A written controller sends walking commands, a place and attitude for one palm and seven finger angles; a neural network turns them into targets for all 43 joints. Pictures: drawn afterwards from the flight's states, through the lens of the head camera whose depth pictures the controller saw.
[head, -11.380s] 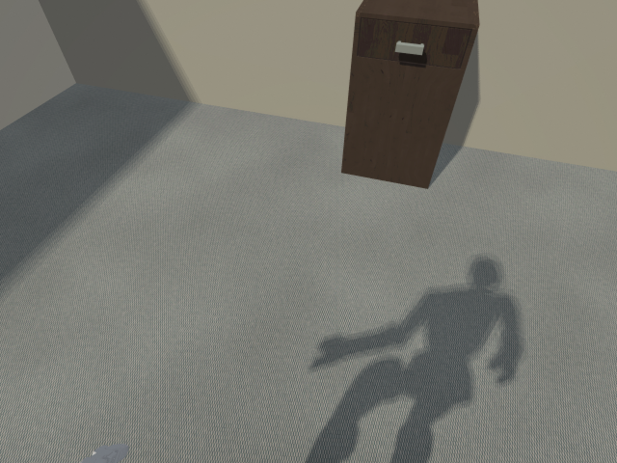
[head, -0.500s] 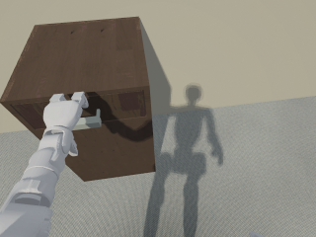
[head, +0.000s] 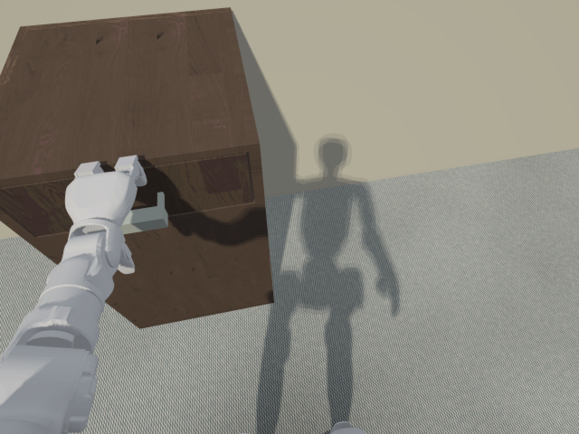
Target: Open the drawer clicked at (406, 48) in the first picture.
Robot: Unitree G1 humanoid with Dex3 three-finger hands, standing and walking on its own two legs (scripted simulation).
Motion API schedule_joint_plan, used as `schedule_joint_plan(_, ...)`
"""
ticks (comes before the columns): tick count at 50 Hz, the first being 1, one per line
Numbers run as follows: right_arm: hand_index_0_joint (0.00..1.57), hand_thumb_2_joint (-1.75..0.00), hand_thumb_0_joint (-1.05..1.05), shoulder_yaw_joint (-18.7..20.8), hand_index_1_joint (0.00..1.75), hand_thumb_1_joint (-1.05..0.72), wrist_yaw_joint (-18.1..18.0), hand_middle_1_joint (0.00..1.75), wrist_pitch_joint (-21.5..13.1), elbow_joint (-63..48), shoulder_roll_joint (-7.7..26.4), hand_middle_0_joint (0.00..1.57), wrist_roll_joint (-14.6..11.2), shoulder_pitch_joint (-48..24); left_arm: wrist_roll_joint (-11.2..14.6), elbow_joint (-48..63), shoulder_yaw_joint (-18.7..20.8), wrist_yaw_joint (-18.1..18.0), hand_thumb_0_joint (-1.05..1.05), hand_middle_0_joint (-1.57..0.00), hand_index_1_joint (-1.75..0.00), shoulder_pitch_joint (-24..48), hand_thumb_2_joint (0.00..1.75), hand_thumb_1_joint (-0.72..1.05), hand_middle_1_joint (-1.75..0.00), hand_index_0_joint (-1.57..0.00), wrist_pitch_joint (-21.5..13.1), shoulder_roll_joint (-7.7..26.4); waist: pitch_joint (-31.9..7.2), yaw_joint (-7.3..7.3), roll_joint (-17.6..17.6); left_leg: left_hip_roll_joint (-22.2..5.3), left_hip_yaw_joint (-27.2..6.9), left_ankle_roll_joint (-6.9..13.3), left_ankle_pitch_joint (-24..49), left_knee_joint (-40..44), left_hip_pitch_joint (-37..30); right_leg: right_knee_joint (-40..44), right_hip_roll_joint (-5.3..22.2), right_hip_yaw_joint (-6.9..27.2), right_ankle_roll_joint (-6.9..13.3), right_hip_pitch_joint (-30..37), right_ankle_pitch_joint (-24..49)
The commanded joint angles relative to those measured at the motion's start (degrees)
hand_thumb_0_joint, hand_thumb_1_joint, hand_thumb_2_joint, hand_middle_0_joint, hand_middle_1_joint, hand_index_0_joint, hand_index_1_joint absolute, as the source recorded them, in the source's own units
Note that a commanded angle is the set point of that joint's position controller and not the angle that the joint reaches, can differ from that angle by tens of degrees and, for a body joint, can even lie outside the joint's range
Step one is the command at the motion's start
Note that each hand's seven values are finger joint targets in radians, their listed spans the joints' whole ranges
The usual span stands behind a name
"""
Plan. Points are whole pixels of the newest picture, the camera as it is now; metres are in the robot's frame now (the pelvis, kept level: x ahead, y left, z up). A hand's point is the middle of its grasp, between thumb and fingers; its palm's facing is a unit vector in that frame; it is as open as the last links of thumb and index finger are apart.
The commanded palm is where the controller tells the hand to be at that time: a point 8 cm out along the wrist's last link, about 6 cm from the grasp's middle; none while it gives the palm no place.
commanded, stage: move the hooked fingers above the handle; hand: left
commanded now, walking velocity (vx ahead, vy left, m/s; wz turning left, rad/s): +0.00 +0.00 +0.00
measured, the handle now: (135, 210) +0.48 +0.27 -0.05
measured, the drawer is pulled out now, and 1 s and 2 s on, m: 0.00 0.00 0.00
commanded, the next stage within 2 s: lower the fingers behind the handle in 0.56 s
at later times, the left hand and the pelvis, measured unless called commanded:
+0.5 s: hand (118, 217) +0.43 +0.27 +0.00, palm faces -0.06 -0.03 -1.00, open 13.7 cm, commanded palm +0.42 +0.25 +0.07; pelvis +0.00 +0.00 +0.00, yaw +1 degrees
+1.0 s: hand (128, 227) +0.43 +0.25 -0.01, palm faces -0.07 -0.04 -1.00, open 13.8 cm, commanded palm +0.41 +0.25 +0.04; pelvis +0.00 +0.00 -0.01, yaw +0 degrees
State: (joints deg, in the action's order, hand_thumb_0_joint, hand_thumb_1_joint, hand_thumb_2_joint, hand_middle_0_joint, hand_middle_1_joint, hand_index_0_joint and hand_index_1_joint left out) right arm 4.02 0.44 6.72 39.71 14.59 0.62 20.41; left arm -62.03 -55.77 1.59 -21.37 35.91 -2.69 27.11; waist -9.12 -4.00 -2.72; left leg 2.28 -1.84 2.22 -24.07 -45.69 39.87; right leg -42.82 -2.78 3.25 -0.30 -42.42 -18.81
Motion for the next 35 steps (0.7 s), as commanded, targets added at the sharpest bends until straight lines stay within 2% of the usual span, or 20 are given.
schedule_joint_plan(1, 0.20, -0.90, 0.00, 2.8, 0.30, -0.90, -1.0, 0.30, -1.1, -4.9, 9.1, 0.20, 0.1, 4.0, 0.5, 11.9, 3.1, -1.8, 0.00, -0.30, -1.20, 21.8, 0.30, -0.50, -1.20, -0.30, -0.2, 14.7, -20.8, -0.08, -0.7, -1.3, 1.5, 0.2, 28.7, 5.2, -11.6, 3.4, 0.0, -4.1, 3.2, 15.3, 18.5)
schedule_joint_plan(3, 0.20, -0.90, 0.00, 2.7, 0.30, -0.90, -1.3, 0.30, -1.2, -4.8, 9.2, 0.20, 0.0, 3.9, 0.0, 11.9, 3.6, -1.9, 0.00, -0.30, -1.20, 23.1, 0.30, -0.50, -1.20, -0.30, -0.8, 16.1, -19.7, -0.51, -0.6, -1.3, 1.4, 0.3, 25.9, 5.4, -11.2, 3.7, 0.0, -3.9, 3.1, 14.4, 16.6)
schedule_joint_plan(6, 0.20, -0.90, 0.00, 2.5, 0.30, -0.90, -1.5, 0.30, -1.2, -5.1, 9.1, 0.20, 0.1, 3.4, 0.1, 12.6, 4.2, -2.3, 0.00, -0.30, -1.20, 22.8, 0.30, -0.50, -1.20, -0.30, -1.4, 16.8, -20.0, -0.05, -1.7, -1.1, 1.4, 0.4, 25.4, 5.7, -11.3, 3.7, 0.0, -4.0, 3.3, 14.8, 15.9)
schedule_joint_plan(9, 0.20, -0.90, 0.00, 2.4, 0.30, -0.90, -1.4, 0.30, -1.6, -4.9, 8.9, 0.20, -0.1, 3.4, -0.1, 10.3, 2.7, -2.7, 0.00, -0.30, -1.20, 22.7, 0.30, -0.50, -1.20, -0.30, -1.1, 15.0, -18.2, -0.63, -2.3, -1.1, 1.4, 0.2, 23.2, 5.7, -11.3, 4.0, -0.1, -4.4, 3.3, 12.4, 13.3)
schedule_joint_plan(11, 0.20, -0.90, 0.00, 2.2, 0.30, -0.90, -1.4, 0.30, -1.6, -4.8, 9.0, 0.20, -0.1, 3.4, 0.1, 8.2, 2.4, -2.7, 0.00, -0.30, -1.20, 23.2, 0.30, -0.50, -1.20, -0.30, -0.4, 14.8, -16.7, -1.00, -1.1, -1.0, 1.3, 0.3, 21.4, 5.9, -9.9, 4.2, -0.1, -4.5, 3.3, 11.9, 12.0)
schedule_joint_plan(13, 0.20, -0.90, 0.00, 2.2, 0.30, -0.90, -1.5, 0.30, -1.9, -4.9, 9.1, 0.20, -0.4, 3.7, -0.1, 7.2, 1.4, -2.5, 0.00, -0.30, -1.20, 24.9, 0.30, -0.50, -1.20, -0.30, 0.1, 14.6, -16.8, -1.72, 0.1, -0.8, 1.5, 0.4, 19.7, 5.7, -9.1, 4.2, 0.0, -4.4, 3.1, 11.8, 11.6)
schedule_joint_plan(15, 0.20, -0.90, 0.00, 2.2, 0.30, -0.90, -1.5, 0.30, -2.1, -5.0, 9.1, 0.20, -0.3, 4.0, 0.0, 7.6, 0.5, -2.1, 0.00, -0.30, -1.20, 26.2, 0.30, -0.50, -1.20, -0.30, 0.2, 14.0, -18.4, -1.84, -1.4, -0.7, 1.5, 0.5, 20.4, 5.4, -9.9, 4.2, 0.0, -4.2, 3.1, 11.8, 12.2)
schedule_joint_plan(17, 0.20, -0.90, 0.00, 2.2, 0.30, -0.90, -1.6, 0.30, -2.1, -4.9, 9.2, 0.20, -0.4, 4.5, 0.1, 7.9, 1.2, -1.6, 0.00, -0.30, -1.20, 27.7, 0.30, -0.50, -1.20, -0.30, -0.2, 15.2, -19.9, -1.97, -1.6, -0.8, 1.1, 0.3, 21.2, 5.0, -10.7, 3.7, 0.0, -4.2, 3.0, 11.6, 12.5)
schedule_joint_plan(18, 0.20, -0.90, 0.00, 2.2, 0.30, -0.90, -1.7, 0.30, -2.2, -4.8, 9.1, 0.20, -0.2, 4.7, 0.1, 8.5, -0.1, -1.5, 0.00, -0.30, -1.20, 29.3, 0.30, -0.50, -1.20, -0.30, -0.5, 13.8, -20.2, -2.69, -1.6, -0.9, 0.9, 0.3, 22.2, 4.6, -11.4, 3.5, -0.1, -4.3, 3.0, 11.0, 13.1)
schedule_joint_plan(22, 0.20, -0.90, 0.00, 2.7, 0.30, -0.90, -1.7, 0.30, -2.2, -4.4, 9.0, 0.20, 0.4, 5.3, -0.1, 12.1, 2.5, -2.0, 0.00, -0.30, -1.20, 29.2, 0.30, -0.50, -1.20, -0.30, -2.1, 15.6, -25.8, -1.42, -4.5, -1.3, 0.4, -0.2, 29.6, 3.2, -15.5, 2.1, -0.1, -4.4, 3.1, 11.4, 17.0)
schedule_joint_plan(23, 0.20, -0.90, 0.00, 2.8, 0.30, -0.90, -1.5, 0.30, -2.1, -4.4, 8.8, 0.20, 0.5, 5.1, 0.2, 11.9, 1.2, -2.2, 0.00, -0.30, -1.20, 28.3, 0.30, -0.50, -1.20, -0.30, -2.0, 13.7, -25.2, -1.62, -5.0, -1.4, 0.6, -0.4, 30.6, 3.0, -16.1, 2.3, -0.3, -4.5, 3.1, 11.2, 17.5)
schedule_joint_plan(24, 0.20, -0.90, 0.00, 2.8, 0.30, -0.90, -1.5, 0.30, -2.0, -4.2, 8.8, 0.20, 0.5, 5.1, 0.4, 11.4, 2.1, -2.3, 0.00, -0.30, -1.20, 26.7, 0.30, -0.50, -1.20, -0.30, -1.9, 14.2, -25.1, -1.27, -3.3, -1.4, 0.7, -0.2, 30.8, 3.0, -15.4, 2.4, -0.3, -4.4, 3.0, 12.2, 18.3)
schedule_joint_plan(25, 0.20, -0.90, 0.00, 2.7, 0.30, -0.90, -1.5, 0.30, -1.9, -4.1, 8.7, 0.20, 0.4, 5.1, 0.5, 10.6, 1.0, -2.2, 0.00, -0.30, -1.20, 26.2, 0.30, -0.50, -1.20, -0.30, -1.7, 12.9, -23.2, -1.80, -2.0, -1.2, 1.1, 0.0, 29.4, 3.0, -13.7, 2.8, -0.2, -4.3, 2.9, 12.5, 18.5)
schedule_joint_plan(27, 0.20, -0.90, 0.00, 2.6, 0.30, -0.90, -1.5, 0.30, -1.8, -3.8, 8.9, 0.20, 0.3, 5.0, 0.5, 10.3, 1.0, -2.3, 0.00, -0.30, -1.20, 27.5, 0.30, -0.50, -1.20, -0.30, -1.6, 13.4, -20.8, -2.36, -1.0, -1.2, 1.0, 0.2, 27.5, 3.6, -11.8, 3.1, -0.1, -4.3, 2.8, 12.3, 17.9)
schedule_joint_plan(29, 0.20, -0.90, 0.00, 2.5, 0.30, -0.90, -1.4, 0.30, -1.6, -4.0, 9.1, 0.20, 0.3, 4.6, 0.5, 9.1, 2.8, -2.5, 0.00, -0.30, -1.20, 24.9, 0.30, -0.50, -1.20, -0.30, -1.0, 15.2, -20.6, -1.04, -1.2, -0.8, 1.4, 0.3, 26.6, 4.0, -10.6, 3.2, -0.1, -4.1, 3.0, 13.8, 18.1)
schedule_joint_plan(30, 0.20, -0.90, 0.00, 2.4, 0.30, -0.90, -1.5, 0.30, -1.5, -4.0, 9.0, 0.20, 0.2, 4.6, 0.2, 9.4, 2.4, -2.5, 0.00, -0.30, -1.20, 25.7, 0.30, -0.50, -1.20, -0.30, -0.8, 15.4, -20.6, -1.65, -0.4, -0.9, 1.3, 0.4, 26.8, 3.9, -10.6, 3.2, -0.1, -4.0, 2.9, 13.9, 18.7)
schedule_joint_plan(31, 0.20, -0.90, 0.00, 2.5, 0.30, -0.90, -1.5, 0.30, -1.4, -3.9, 8.9, 0.20, 0.3, 4.5, 0.3, 10.1, 2.2, -2.4, 0.00, -0.30, -1.20, 26.8, 0.30, -0.50, -1.20, -0.30, -0.9, 15.0, -21.2, -1.67, -1.7, -0.8, 1.4, 0.4, 27.6, 3.9, -11.1, 3.2, 0.0, -3.9, 3.0, 14.1, 19.5)
schedule_joint_plan(32, 0.20, -0.90, 0.00, 2.5, 0.30, -0.90, -1.4, 0.30, -1.4, -3.9, 9.0, 0.20, 0.3, 4.7, 0.0, 10.9, 3.5, -2.5, 0.00, -0.30, -1.20, 26.7, 0.30, -0.50, -1.20, -0.30, -1.1, 16.9, -21.9, -1.10, -1.9, -1.0, 1.3, 0.3, 28.0, 4.0, -11.5, 3.0, 0.0, -3.9, 2.9, 14.6, 19.4)
schedule_joint_plan(33, 0.20, -0.90, 0.00, 2.4, 0.30, -0.90, -1.4, 0.30, -1.3, -4.1, 8.8, 0.20, 0.3, 4.7, 0.1, 11.5, 3.0, -2.4, 0.00, -0.30, -1.20, 25.9, 0.30, -0.50, -1.20, -0.30, -1.2, 16.1, -23.2, -0.70, -3.3, -0.8, 1.6, 0.2, 28.9, 4.0, -12.2, 2.8, 0.0, -3.7, 3.0, 15.3, 20.4)
schedule_joint_plan(35, 0.20, -0.90, 0.00, 2.3, 0.30, -0.90, -1.4, 0.30, -1.1, -3.9, 9.0, 0.20, 0.1, 4.4, 0.4, 7.8, 3.1, -2.1, 0.00, -0.30, -1.20, 22.3, 0.30, -0.50, -1.20, -0.30, -0.6, 15.7, -19.8, -0.88, -0.1, -0.8, 1.8, 0.4, 26.6, 4.1, -9.6, 3.2, 0.0, -3.9, 2.9, 14.7, 19.2)
